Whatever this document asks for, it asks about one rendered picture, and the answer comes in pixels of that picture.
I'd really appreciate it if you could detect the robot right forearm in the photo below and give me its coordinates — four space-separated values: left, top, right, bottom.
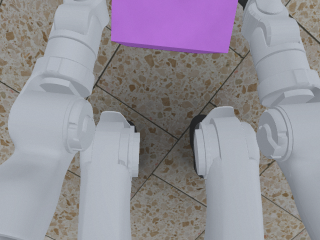
240 0 320 108

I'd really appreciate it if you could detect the robot left forearm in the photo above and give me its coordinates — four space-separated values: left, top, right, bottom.
8 0 110 138

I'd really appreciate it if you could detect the robot right hand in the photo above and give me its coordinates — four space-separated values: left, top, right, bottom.
238 0 248 11

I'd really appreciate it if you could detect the robot right upper arm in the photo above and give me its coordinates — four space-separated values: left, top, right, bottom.
256 102 320 240

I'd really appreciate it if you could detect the right robot foot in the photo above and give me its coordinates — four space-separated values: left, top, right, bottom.
189 114 207 178

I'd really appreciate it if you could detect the robot right thigh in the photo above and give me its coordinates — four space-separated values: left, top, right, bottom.
194 117 265 240

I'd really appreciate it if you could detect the carton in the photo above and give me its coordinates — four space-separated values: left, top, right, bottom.
111 0 238 54

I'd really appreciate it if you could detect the robot left upper arm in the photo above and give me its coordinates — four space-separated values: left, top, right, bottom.
0 90 96 240

